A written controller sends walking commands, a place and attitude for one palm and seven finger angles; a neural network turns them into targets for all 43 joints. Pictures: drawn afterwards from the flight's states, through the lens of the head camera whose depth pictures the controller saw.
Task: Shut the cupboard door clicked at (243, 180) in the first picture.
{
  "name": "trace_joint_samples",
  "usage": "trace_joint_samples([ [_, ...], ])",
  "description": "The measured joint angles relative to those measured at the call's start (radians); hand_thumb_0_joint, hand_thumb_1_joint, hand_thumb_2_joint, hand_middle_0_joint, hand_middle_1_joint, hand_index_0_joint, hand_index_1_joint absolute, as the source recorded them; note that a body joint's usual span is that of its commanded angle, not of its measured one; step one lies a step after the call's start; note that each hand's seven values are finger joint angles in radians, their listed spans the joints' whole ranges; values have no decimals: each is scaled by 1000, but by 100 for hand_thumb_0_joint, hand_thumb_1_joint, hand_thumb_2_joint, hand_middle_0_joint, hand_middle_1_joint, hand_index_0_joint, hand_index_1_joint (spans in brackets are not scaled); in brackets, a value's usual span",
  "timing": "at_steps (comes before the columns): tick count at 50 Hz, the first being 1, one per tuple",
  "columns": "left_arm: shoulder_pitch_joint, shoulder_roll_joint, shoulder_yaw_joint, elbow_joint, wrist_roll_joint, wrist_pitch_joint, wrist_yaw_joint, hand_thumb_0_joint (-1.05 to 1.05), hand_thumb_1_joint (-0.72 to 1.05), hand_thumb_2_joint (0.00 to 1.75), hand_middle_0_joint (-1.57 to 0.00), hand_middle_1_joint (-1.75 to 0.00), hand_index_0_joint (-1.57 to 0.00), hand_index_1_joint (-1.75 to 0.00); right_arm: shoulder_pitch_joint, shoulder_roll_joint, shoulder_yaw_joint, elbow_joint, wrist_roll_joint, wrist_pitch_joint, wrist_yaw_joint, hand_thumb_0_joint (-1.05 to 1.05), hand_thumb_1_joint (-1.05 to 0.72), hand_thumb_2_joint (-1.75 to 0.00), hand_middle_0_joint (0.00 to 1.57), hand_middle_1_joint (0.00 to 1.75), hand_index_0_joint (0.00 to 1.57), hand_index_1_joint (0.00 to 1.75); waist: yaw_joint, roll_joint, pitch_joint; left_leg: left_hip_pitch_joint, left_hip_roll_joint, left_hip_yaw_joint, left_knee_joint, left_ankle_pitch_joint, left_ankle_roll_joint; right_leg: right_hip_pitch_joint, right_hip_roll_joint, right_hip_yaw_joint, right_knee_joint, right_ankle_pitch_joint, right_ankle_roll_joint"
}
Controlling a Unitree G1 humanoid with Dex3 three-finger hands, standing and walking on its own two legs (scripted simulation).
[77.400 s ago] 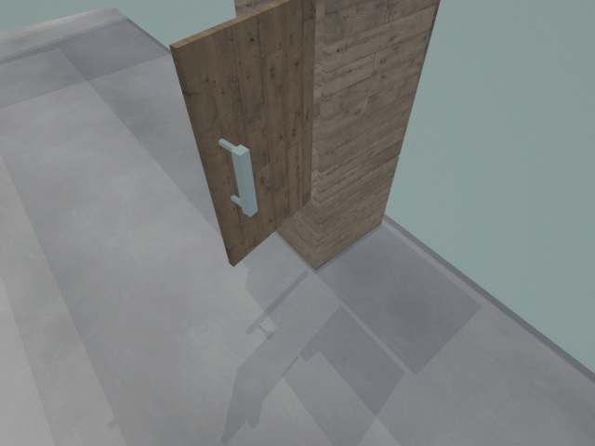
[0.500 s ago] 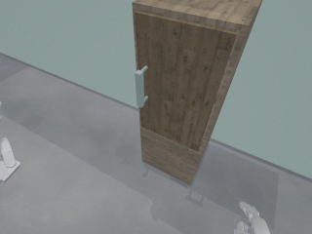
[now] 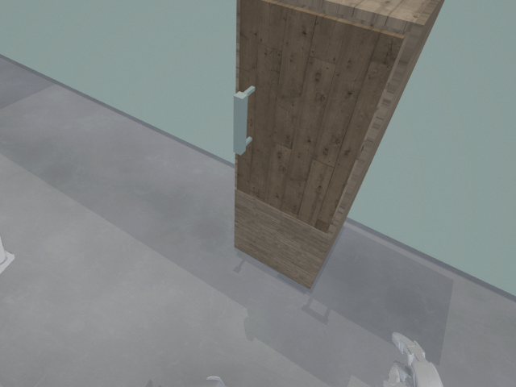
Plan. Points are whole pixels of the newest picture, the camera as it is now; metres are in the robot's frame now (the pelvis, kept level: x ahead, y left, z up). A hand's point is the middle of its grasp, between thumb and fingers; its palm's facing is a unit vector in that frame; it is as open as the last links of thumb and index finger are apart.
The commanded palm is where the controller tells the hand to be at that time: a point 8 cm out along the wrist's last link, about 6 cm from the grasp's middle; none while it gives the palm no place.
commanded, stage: step back with the hand held close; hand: left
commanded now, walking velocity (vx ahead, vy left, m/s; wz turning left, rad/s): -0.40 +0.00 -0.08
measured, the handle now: (245, 121) +0.73 +0.07 -0.01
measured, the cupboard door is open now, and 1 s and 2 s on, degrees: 0 0 0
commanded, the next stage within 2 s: stop stepping back and stand still in 0.52 s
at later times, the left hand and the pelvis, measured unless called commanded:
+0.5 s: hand out of the picture +0.11 +0.31 +0.20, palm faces +0.47 -0.81 -0.36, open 7.4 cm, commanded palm +0.06 +0.33 +0.20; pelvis -0.08 +0.03 +0.02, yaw +0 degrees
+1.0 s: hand out of the picture -0.04 +0.38 +0.22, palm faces +0.49 -0.82 -0.30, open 7.4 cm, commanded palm -0.07 +0.40 +0.20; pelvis -0.23 +0.11 +0.01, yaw -5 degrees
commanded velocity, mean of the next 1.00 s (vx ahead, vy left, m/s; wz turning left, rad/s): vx -0.11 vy -0.04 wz -0.05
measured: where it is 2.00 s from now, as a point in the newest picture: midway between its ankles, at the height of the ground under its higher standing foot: outside the picture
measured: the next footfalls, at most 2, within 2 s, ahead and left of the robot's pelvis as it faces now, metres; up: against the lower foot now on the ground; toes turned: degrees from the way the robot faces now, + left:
right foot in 0.56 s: -0.15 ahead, -0.12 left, +0.00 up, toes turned -1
right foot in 0.86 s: -0.18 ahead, -0.01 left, +0.00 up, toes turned -9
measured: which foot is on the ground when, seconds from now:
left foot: down 0.00-0.82, up 0.84-1.00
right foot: down 0.00-0.30, up 0.32-0.54, down 0.56-0.68, up 0.70-0.84, down 0.86-1.00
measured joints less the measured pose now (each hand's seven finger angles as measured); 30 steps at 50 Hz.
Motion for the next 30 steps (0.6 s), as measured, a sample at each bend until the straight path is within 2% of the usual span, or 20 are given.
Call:
trace_joint_samples([
  [2,-8,-17,-4,0,-8,-4,1,1,89,90,-21,-30,-21,-30,-26,4,2,11,-2,-10,4,1,-90,-90,20,30,20,30,13,1,16,-9,10,4,-12,19,-7,-5,8,7,-22,28,-7],
  [5,-22,-40,-52,-7,-14,1,0,1,89,90,-21,-30,-21,-30,-49,8,2,24,4,-14,10,1,-90,-90,20,30,20,30,18,1,27,-7,9,0,-43,24,-22,-10,6,2,-41,50,-7],
  [9,3,-27,-94,-35,-13,5,1,1,89,90,-21,-30,-21,-30,-55,15,3,27,3,2,12,1,-90,-90,20,30,20,30,3,-16,6,-3,-10,-5,-63,-55,-62,1,-13,2,-86,82,-4],
  [11,17,-3,-94,-43,-11,4,3,1,89,90,-21,-30,-21,-30,-54,13,1,22,3,14,9,1,-90,-90,20,30,20,30,-5,-15,-4,1,-15,-11,-78,-40,-69,10,-16,-1,-107,97,2],
  [13,23,24,-83,-40,-14,2,5,1,88,90,-21,-30,-21,-30,-50,7,-2,15,7,25,5,1,-90,-90,20,30,20,30,-12,-9,-9,6,-15,-16,-94,9,-57,18,-15,-5,-122,109,11],
  [15,20,43,-66,-25,-18,1,6,1,88,90,-21,-30,-21,-30,-46,2,-4,9,14,29,-1,1,-90,-90,20,30,20,30,-15,-2,-11,7,-11,-15,-107,49,-21,17,-12,-9,-123,97,15],
  [17,2,44,-48,1,-17,6,2,1,88,90,-21,-30,-21,-30,-47,-1,-5,4,12,23,-8,1,-90,-90,20,30,20,30,-17,15,-4,9,1,-16,-133,86,16,-1,7,-13,-51,23,10],
  [20,-20,38,-34,12,-31,32,-3,1,89,90,-21,-30,-21,-30,-44,12,-10,11,1,9,-4,1,-90,-90,20,30,20,30,-10,29,-4,20,32,-2,-213,168,16,2,31,-45,103,-84,-9],
  [22,-11,26,-40,-5,-47,43,1,1,89,90,-21,-30,-21,-30,-40,24,-8,19,2,-1,5,1,-90,-90,20,30,20,30,4,26,-22,25,52,29,-268,207,13,46,25,-77,107,-139,-20],
  [26,11,-4,-64,-42,-64,52,10,1,89,90,-21,-30,-21,-30,-60,45,8,28,-9,-10,21,1,-90,-90,20,30,20,30,33,3,-58,4,64,94,-334,245,-18,172,-7,-110,-80,-170,-40],
  [28,0,1,-60,-61,-61,48,15,1,89,90,-20,-30,-20,-30,-89,58,20,22,-15,-7,27,1,-90,-90,20,30,20,30,54,-39,-55,-43,54,135,-291,188,-61,204,-43,-65,-205,-109,-71],
  [30,-37,-18,-91,-55,-41,38,19,1,89,90,-20,-30,-20,-30,-110,52,26,47,-19,-5,30,1,-90,-90,20,30,20,30,66,-22,-33,-66,57,100,-179,56,-105,184,-38,-50,-178,-16,-18],
])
